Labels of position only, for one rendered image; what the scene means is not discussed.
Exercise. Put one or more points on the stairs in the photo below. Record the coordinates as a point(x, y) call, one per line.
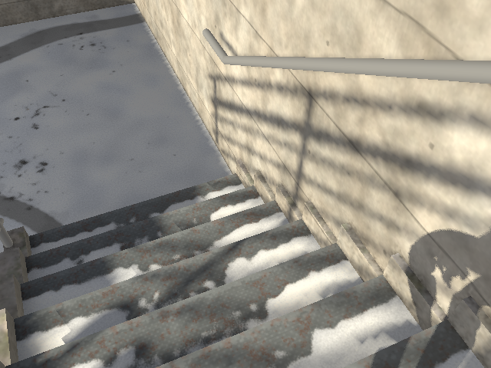
point(212, 277)

